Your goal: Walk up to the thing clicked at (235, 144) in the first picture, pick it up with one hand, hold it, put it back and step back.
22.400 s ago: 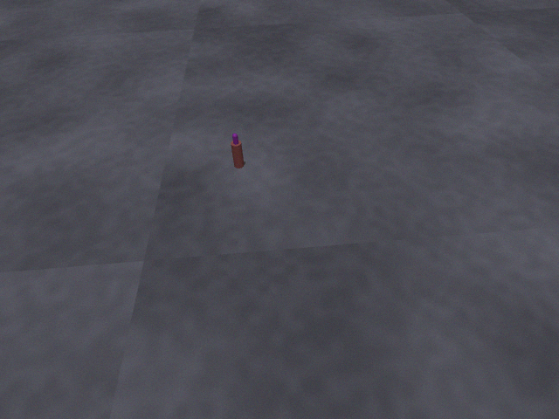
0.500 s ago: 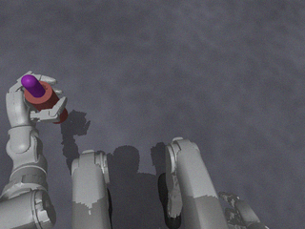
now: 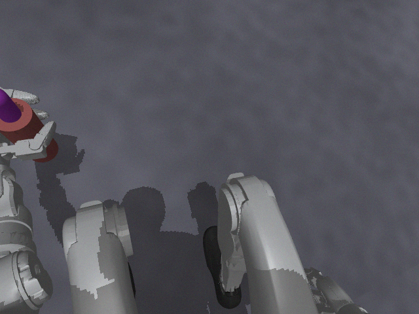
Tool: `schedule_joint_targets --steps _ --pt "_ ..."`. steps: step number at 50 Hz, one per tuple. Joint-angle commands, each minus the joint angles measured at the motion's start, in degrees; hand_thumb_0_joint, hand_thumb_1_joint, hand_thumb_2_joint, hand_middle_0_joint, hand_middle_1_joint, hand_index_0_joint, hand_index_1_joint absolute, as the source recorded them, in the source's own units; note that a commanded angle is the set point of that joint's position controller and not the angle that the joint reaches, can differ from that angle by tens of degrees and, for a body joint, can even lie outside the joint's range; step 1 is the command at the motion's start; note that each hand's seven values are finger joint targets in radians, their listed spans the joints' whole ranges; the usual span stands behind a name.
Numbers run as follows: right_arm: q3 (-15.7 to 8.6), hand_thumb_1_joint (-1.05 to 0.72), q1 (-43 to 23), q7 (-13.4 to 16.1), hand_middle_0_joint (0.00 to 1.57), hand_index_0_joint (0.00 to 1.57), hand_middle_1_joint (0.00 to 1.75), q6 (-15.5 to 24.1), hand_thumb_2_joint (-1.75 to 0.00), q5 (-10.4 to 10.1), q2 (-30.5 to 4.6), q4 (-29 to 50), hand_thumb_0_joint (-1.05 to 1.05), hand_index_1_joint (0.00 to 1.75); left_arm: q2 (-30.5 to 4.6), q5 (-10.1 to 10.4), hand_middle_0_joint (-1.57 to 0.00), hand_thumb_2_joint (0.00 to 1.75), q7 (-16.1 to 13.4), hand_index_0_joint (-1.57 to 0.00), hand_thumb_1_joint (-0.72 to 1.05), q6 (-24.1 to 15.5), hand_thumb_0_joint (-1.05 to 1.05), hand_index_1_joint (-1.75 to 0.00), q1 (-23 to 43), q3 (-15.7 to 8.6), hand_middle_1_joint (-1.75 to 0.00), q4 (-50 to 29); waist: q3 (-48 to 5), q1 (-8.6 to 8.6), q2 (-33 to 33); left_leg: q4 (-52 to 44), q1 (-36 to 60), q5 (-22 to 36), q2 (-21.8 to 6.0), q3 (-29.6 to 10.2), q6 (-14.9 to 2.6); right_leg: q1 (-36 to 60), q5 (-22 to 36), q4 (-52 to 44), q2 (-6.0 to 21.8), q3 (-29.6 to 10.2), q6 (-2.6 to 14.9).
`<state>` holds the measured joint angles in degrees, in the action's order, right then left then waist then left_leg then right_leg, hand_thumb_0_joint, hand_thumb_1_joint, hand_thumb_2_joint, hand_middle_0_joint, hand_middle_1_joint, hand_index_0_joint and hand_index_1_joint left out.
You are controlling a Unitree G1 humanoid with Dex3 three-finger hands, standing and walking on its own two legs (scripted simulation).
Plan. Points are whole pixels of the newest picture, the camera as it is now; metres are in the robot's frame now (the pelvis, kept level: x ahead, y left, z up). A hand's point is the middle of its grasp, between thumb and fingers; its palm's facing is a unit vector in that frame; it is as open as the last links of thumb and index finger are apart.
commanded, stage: crouch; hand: left
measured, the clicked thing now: (23, 127) +0.47 +0.26 -0.08
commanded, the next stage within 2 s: lower in 0.22 s
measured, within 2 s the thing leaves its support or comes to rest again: rests again in 1.78 s
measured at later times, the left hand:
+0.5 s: hand (42, 134) +0.47 +0.24 -0.13, palm faces +0.16 -0.99 -0.02, open 7.4 cm
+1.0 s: hand (53, 139) +0.48 +0.24 -0.18, palm faces +0.15 -0.99 -0.03, open 7.4 cm
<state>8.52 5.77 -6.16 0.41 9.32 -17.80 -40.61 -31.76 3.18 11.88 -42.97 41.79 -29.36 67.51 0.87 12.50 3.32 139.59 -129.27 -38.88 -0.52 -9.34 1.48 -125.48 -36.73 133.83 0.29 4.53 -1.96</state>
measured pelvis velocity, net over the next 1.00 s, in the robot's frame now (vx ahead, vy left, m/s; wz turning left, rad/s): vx -0.01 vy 0.01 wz -0.10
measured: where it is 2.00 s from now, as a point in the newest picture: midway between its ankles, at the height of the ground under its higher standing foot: (176, 297)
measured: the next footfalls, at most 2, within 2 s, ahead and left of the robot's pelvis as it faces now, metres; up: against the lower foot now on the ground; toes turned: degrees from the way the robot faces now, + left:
none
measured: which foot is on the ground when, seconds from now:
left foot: down 0.00-1.00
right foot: down 0.00-1.00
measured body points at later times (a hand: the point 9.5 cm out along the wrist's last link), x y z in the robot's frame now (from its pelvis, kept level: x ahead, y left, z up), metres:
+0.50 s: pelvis +0.00 +0.01 -0.02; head +0.23 +0.11 +0.35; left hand +0.46 +0.30 -0.12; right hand +0.09 -0.27 -0.10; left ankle +0.08 +0.13 -0.29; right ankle +0.11 -0.13 -0.29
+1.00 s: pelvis -0.01 +0.01 -0.03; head +0.25 +0.13 +0.32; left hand +0.46 +0.29 -0.17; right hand +0.09 -0.27 -0.09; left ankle +0.08 +0.13 -0.29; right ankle +0.11 -0.13 -0.29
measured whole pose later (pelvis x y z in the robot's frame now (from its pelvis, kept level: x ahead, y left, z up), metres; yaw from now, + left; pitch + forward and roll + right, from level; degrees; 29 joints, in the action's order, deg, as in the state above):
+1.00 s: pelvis -0.01 +0.01 -0.03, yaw -6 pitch +19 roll -14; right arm 22.7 -3.7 -7.9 -1.7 17.0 -21.3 -35.4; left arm -45.0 2.8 6.5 -53.2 43.3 -28.6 79.8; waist 13.9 16.8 10.4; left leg 148.7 -129.0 -40.2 0.0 -17.1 1.3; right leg -122.0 -35.5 136.9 -1.7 10.3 -4.0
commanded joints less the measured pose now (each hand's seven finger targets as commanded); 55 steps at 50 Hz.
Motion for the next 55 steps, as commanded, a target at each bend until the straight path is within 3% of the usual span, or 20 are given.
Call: schedule_joint_targets --steps 1,6,14,17,20,23,24,31,34,38,39,42,49,52,55 --pt "-4.33 -0.91 7.53 0.78 0.2 0.2 0.3 0.08 -0.91 0.45 -14.99 1.32 0.0 0.3 -14.84 1.38 -1.26 1.22 -0.05 -1.26 0.48 -7.3 0.0 -1.33 22.54 -0.02 -1.33 -16.92 -41.83 0.82 -21.37 -15.56 28.32 8.49 -0.35 4.3 -1.08 20.6 10.38 -10.94 -2.04 4.39 3.85" --pt "-3.27 -0.92 7.33 0.62 0.2 0.2 0.3 -0.39 -0.91 1.02 -15.57 1.24 0.0 0.3 -14.64 2.44 -1.26 1.23 -0.37 -1.27 0.45 -7.14 0.0 -1.35 21.5 0.0 -1.35 -15.17 -40.78 1.37 -19.7 -13.22 26.13 9.98 -0.32 4.13 -1.32 22.73 12.11 -10.66 -2.22 4.66 3.36" --pt "-1.81 -0.9 4.7 0.15 0.2 0.2 0.3 -1.24 -0.91 1.87 -16.57 2.42 0.0 0.3 -15.95 1.69 -1.29 1.25 -1.46 -1.3 0.47 -7.9 0.0 -1.37 19.36 -0.81 -1.37 -12.26 -35.72 1.75 -19.01 -12.94 23.8 6.38 -0.46 2.94 -1.32 20.18 9.11 -9.77 -2.38 6.26 3.35" --pt "-1.45 -0.91 4.55 -0.03 0.2 0.2 0.3 -1.62 -0.9 2.28 -17.12 2.7 0.0 0.3 -17.81 1.43 -1.33 1.23 -1.96 -1.34 0.43 -8.47 0.0 -1.4 19.87 -1.45 -1.41 -13.1 -36.89 1.67 -20.36 -12.71 24.57 6.94 -0.57 2.65 -1.08 20.87 9.38 -9.26 -2.65 6.49 3.47" --pt "-0.38 -0.91 3.99 -0.21 0.2 0.2 0.3 -1.67 -0.9 2.64 -17.63 3.0 0.0 0.3 -15.8 1.36 -1.34 1.24 -2.06 -1.35 0.41 -8.59 0.0 -1.42 17.83 -0.77 -1.43 -8.06 -34.68 3.65 -19.31 -11.88 24.96 8.22 -0.76 1.87 -1.01 20.37 10.98 -8.76 -2.64 7.12 3.29" --pt "0.76 -0.91 2.31 -0.35 0.2 0.2 0.3 -1.64 -0.9 3.12 -18.13 3.26 0.0 0.3 -16.24 1.48 -1.33 1.23 -2.52 -1.34 0.4 -10.13 0.0 -1.4 21.76 0.79 -1.41 -6.92 -30.7 5.63 -17.44 -10.75 21.48 4.34 -0.75 1.39 -1.52 19.24 8.38 -9.33 -2.88 7.63 3.1" --pt "1.1 -0.91 2.38 -0.49 0.2 0.2 0.3 -1.59 -0.9 3.45 -18.24 3.4 0.0 0.3 -17.14 1.3 -1.33 1.22 -2.86 -1.34 0.39 -10.56 0.0 -1.4 20.02 -0.01 -1.41 -5.87 -30.98 4.95 -17.22 -10.42 21.42 4.42 -0.75 1.44 -1.49 20.49 8.4 -9.34 -3.01 7.68 2.98" --pt "3.73 -0.92 0.37 -0.5 0.2 0.2 0.3 -1.67 -0.9 5.19 -19.53 3.8 0.0 0.3 -23.08 0.79 -1.31 1.22 -3.7 -1.32 0.42 -14.08 0.0 -1.38 22.44 -1.0 -1.39 -8.18 -33.51 5.41 -23.03 -9.56 26.59 8.18 -1.43 0.44 -0.57 22.33 11.41 -7.47 -3.31 8.29 3.15" --pt "4.65 -0.92 -0.52 -0.56 0.2 0.2 0.3 -1.68 -0.91 5.67 -20.28 4.03 0.0 0.3 -22.18 1.33 -1.31 1.22 -4.22 -1.31 0.41 -14.52 0.0 -1.38 21.72 -1.11 -1.39 -5.81 -31.56 6.26 -24.17 -9.56 27.92 8.97 -1.73 -0.44 -0.14 21.12 12.07 -6.78 -3.31 9.01 3.21" --pt "5.71 -0.92 -1.13 -0.48 0.2 0.2 0.3 -2.1 -0.91 6.66 -21.29 4.12 0.0 0.3 -23.56 0.26 -1.31 1.24 -4.74 -1.32 0.41 -15.28 0.0 -1.39 20.09 -0.89 -1.4 -5.18 -30.5 6.79 -27.17 -9.74 31.86 12.98 -2.2 -1.71 0.6 20.53 14.67 -5.9 -3.14 9.91 3.16" --pt "6.11 -0.92 -1.44 -0.55 0.2 0.2 0.3 -2.21 -0.91 6.84 -21.38 4.18 0.0 0.3 -22.88 -0.06 -1.31 1.22 -4.77 -1.33 0.39 -15.25 0.0 -1.39 19.78 0.11 -1.4 -3.63 -29.47 7.7 -26.86 -9.63 30.93 12.58 -2.25 -2.04 0.59 20.56 14.61 -5.86 -3.16 10.18 3.12" --pt "7.07 -0.92 -2.27 -0.63 0.2 0.2 0.3 -2.54 -0.9 7.2 -21.47 4.6 0.0 0.3 -23.45 -0.31 -1.3 1.22 -5.3 -1.31 0.41 -15.64 0.0 -1.38 19.74 0.4 -1.39 -1.49 -26.95 8.36 -24.76 -8.92 27.19 10.06 -2.05 -2.07 0.12 21.83 13.6 -6.47 -3.38 10.53 2.86" --pt "9.06 -0.9 -3.99 -0.64 0.2 0.2 0.3 -2.63 -0.9 7.98 -22.36 5.81 0.0 0.3 -24.43 1.69 -1.3 1.24 -6.16 -1.32 0.43 -17.23 0.0 -1.39 19.66 -0.5 -1.4 1.36 -26.29 9.32 -20.25 -7.24 24.29 7.43 -2.0 -2.74 -0.62 24.84 12.59 -7.3 -4.01 11.38 2.07" --pt "9.92 -0.9 -5.14 -0.56 0.2 0.2 0.3 -2.48 -0.9 8.25 -22.41 6.13 0.0 0.3 -25.46 1.38 -1.28 1.23 -6.22 -1.29 0.46 -18.08 0.0 -1.37 20.97 0.48 -1.38 1.72 -24.8 9.8 -21.0 -7.31 23.52 5.95 -2.06 -2.93 -0.67 24.5 11.66 -7.43 -4.2 11.65 2.07" --pt "10.63 -0.9 -5.37 -0.4 0.2 0.2 0.3 -2.48 -0.9 8.87 -22.42 5.86 0.0 0.3 -26.65 0.53 -1.27 1.24 -6.5 -1.29 0.48 -18.81 0.0 -1.36 20.6 0.78 -1.37 1.8 -25.24 9.96 -22.06 -6.72 25.5 8.09 -2.32 -3.28 -0.47 24.77 13.6 -7.14 -4.44 11.61 2.01"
